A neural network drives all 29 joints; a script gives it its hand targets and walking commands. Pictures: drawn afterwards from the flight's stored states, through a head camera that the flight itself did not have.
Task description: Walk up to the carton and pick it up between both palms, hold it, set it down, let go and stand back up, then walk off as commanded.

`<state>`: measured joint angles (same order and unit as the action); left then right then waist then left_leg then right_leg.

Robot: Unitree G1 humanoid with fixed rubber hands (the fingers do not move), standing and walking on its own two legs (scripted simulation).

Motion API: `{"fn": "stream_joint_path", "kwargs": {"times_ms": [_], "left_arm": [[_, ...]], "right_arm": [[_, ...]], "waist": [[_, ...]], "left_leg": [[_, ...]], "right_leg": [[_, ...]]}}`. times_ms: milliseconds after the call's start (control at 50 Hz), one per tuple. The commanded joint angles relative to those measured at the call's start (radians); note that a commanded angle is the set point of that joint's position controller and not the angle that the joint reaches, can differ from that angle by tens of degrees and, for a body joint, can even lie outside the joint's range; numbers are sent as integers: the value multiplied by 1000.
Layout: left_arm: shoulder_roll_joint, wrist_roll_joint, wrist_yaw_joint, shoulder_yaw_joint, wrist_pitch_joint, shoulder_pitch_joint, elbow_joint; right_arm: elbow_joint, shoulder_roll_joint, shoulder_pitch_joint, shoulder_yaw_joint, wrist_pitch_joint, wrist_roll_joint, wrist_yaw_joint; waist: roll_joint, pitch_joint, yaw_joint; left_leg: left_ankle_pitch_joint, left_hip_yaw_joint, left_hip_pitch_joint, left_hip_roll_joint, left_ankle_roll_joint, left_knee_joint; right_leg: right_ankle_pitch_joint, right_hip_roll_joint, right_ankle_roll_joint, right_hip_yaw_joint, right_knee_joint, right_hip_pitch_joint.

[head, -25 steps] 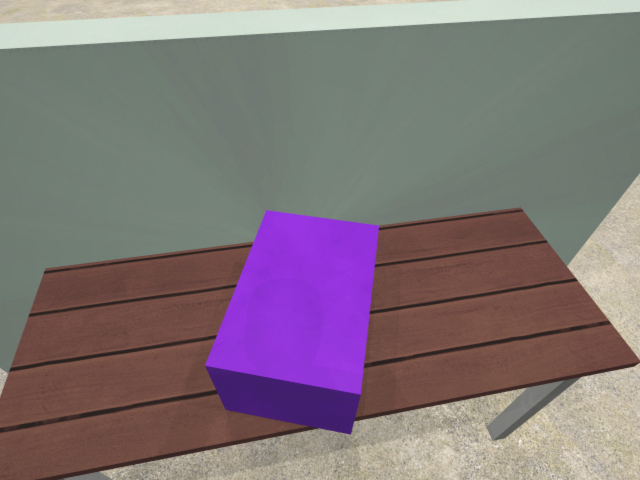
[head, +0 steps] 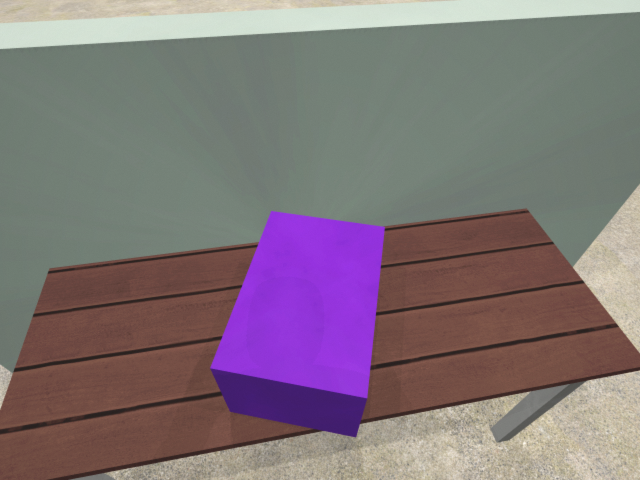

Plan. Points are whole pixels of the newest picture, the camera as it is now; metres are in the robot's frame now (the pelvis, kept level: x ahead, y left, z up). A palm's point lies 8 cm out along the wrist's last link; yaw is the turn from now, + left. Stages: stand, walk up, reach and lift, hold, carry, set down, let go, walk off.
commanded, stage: walk up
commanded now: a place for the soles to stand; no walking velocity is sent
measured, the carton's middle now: (310, 315) +0.43 +0.04 -0.12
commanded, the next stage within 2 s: none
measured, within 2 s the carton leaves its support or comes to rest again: neither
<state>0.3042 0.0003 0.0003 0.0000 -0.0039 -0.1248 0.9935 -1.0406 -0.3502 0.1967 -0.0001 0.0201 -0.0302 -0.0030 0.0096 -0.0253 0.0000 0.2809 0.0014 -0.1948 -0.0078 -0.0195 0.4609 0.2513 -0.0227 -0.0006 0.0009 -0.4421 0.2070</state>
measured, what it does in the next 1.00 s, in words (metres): stands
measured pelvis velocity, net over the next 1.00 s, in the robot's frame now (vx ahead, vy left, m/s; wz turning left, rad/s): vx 0.00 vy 0.00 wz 0.05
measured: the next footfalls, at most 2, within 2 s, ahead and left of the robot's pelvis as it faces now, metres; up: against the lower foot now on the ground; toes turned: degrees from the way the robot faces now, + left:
none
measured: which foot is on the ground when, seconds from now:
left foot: down 0.00-1.00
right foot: down 0.00-1.00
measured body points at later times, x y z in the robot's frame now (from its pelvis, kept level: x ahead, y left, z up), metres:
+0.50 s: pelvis +0.00 -0.01 +0.00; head +0.02 +0.00 +0.45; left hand +0.10 +0.28 -0.13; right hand +0.06 -0.31 -0.13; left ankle -0.02 +0.11 -0.74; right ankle -0.01 -0.14 -0.74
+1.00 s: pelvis +0.00 +0.00 +0.00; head +0.01 +0.01 +0.45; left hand +0.09 +0.28 -0.14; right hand +0.07 -0.30 -0.13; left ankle -0.02 +0.11 -0.74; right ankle -0.01 -0.14 -0.74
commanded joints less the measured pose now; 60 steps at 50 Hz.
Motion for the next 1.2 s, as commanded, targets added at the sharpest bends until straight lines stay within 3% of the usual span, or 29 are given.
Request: {"fn": "stream_joint_path", "kwargs": {"times_ms": [0,40,120,180,200,240,280,320,360,380,440,480,500,540,580,620,660,700,780,800,840,900,960,1000,1060,1080,1120,1140,1180], "left_arm": [[242,21,0,-77,-29,34,-53],[265,20,2,-84,-29,17,-47],[294,17,8,-95,-22,-8,-51],[284,22,5,-93,-15,62,-77],[258,19,4,-90,-11,88,-78],[237,22,-1,-80,-7,110,-89],[226,22,1,-73,-9,77,-78],[220,22,-2,-68,-18,57,-65],[231,24,1,-73,-31,27,-66],[251,22,0,-84,-34,17,-59],[304,14,9,-98,-27,-3,-42],[305,20,10,-95,-24,-1,-63],[304,17,10,-95,-22,24,-70],[285,9,9,-92,-10,62,-86],[254,13,5,-82,-8,103,-96],[240,17,2,-75,-10,104,-84],[220,14,1,-66,-20,58,-71],[246,19,1,-78,-34,53,-63],[306,12,8,-94,-26,-3,-44],[301,15,10,-96,-24,4,-42],[302,15,8,-93,-17,39,-63],[278,15,5,-90,-6,102,-82],[245,19,1,-80,-9,87,-82],[239,20,3,-76,-14,76,-66],[238,20,1,-77,-29,41,-54],[256,23,-1,-83,-31,37,-56],[281,15,2,-90,-30,5,-52],[290,15,5,-90,-27,1,-39],[297,16,10,-95,-25,-13,-45]], "right_arm": [[88,-241,1,-72,42,21,16],[86,-224,-10,-69,35,21,20],[91,-173,-4,-52,24,18,22],[67,-200,59,-64,27,3,17],[64,-199,69,-62,33,4,17],[59,-259,87,-79,43,2,16],[64,-280,67,-83,47,15,20],[74,-287,35,-84,49,11,20],[88,-237,26,-73,48,21,21],[96,-226,25,-74,47,23,20],[106,-174,13,-58,36,25,22],[96,-182,24,-57,32,19,26],[94,-173,55,-53,36,23,26],[73,-214,87,-63,45,12,23],[67,-274,80,-81,50,10,19],[80,-290,77,-86,53,19,21],[82,-274,26,-75,54,19,23],[83,-245,29,-72,49,25,21],[104,-181,-2,-54,42,26,26],[106,-181,-15,-54,38,23,28],[91,-177,30,-54,35,25,24],[76,-208,76,-64,43,11,18],[80,-281,72,-78,51,10,15],[77,-283,57,-78,54,15,20],[89,-248,32,-72,54,20,19],[96,-239,37,-68,51,24,23],[97,-213,6,-63,48,23,25],[102,-195,12,-57,41,26,26],[99,-179,10,-50,33,21,26]], "waist": [[-30,46,24],[9,57,26],[120,36,27],[86,16,-7],[88,30,-7],[-59,1,-17],[-69,-30,-4],[-29,-4,16],[-46,24,28],[-1,46,35],[129,45,37],[117,49,25],[144,46,5],[92,38,-9],[-20,21,-14],[-51,-3,-9],[-92,-3,20],[-27,24,21],[94,39,39],[87,40,36],[132,28,11],[109,-37,-5],[-67,-6,-1],[-54,-32,3],[-61,37,23],[-12,45,19],[9,35,33],[68,10,37],[119,5,35]], "left_leg": [[-399,210,-6,150,-60,-93],[-337,157,-82,107,-40,-43],[-86,25,-133,8,8,80],[-179,44,-58,27,-5,9],[-226,101,-40,57,-26,-38],[-306,290,44,172,-81,-136],[-326,433,83,259,-143,-168],[-422,348,89,235,-133,-130],[-450,250,-27,162,-80,-77],[-426,196,-83,108,-53,-42],[-160,51,-164,-2,6,111],[-51,44,-157,0,0,114],[-109,46,-128,16,5,72],[-312,106,-20,45,-17,4],[-390,312,26,176,-74,-94],[-397,428,79,229,-134,-130],[-450,368,77,220,-133,-109],[-463,265,-13,152,-74,-74],[-256,86,-174,13,0,86],[-182,60,-175,2,3,111],[-102,55,-111,0,-2,84],[-237,118,-75,37,-28,6],[-246,354,-18,168,-95,-121],[-315,430,15,219,-133,-145],[-445,303,9,157,-88,-74],[-453,246,-32,125,-67,-38],[-394,165,-116,52,-32,25],[-312,123,-170,13,-15,59],[-143,64,-178,-9,3,116]], "right_leg": [[-152,-53,31,-10,9,-125],[-190,-88,49,-35,24,-199],[-164,-239,158,-144,100,-205],[-59,-181,124,-77,63,-117],[-17,-131,89,-21,30,-103],[44,-37,26,48,-97,28],[124,0,16,-4,-61,106],[56,-13,15,8,-13,50],[-149,-59,39,-18,18,-116],[-208,-78,50,-30,17,-201],[-247,-236,154,-149,79,-258],[-335,-274,187,-155,44,-254],[-326,-246,168,-113,32,-232],[-135,-143,104,-25,-17,-103],[-8,-35,29,26,-92,-7],[99,6,19,4,-90,64],[39,-18,21,-9,-17,47],[-132,-52,38,-18,16,-102],[-258,-202,128,-131,68,-274],[-291,-235,154,-153,63,-274],[-177,-244,161,-134,73,-172],[17,-122,92,-36,34,-68],[77,-18,28,20,-78,-3],[87,0,25,-7,-54,36],[-76,-45,36,-12,7,-79],[-156,-63,38,-24,28,-143],[-232,-117,68,-67,42,-218],[-194,-155,92,-89,64,-245],[-239,-236,154,-147,92,-238]]}}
